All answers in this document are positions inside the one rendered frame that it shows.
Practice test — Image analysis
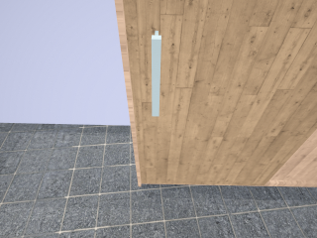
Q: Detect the wardrobe door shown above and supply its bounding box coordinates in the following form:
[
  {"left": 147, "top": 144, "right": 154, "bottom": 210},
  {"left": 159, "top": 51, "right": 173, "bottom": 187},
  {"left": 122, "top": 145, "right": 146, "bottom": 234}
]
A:
[
  {"left": 123, "top": 0, "right": 317, "bottom": 185},
  {"left": 270, "top": 129, "right": 317, "bottom": 181}
]

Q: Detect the handle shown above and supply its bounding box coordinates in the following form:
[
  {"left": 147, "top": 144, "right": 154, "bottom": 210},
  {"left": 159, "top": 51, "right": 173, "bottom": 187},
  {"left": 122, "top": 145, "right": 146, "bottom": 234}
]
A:
[{"left": 152, "top": 31, "right": 161, "bottom": 117}]

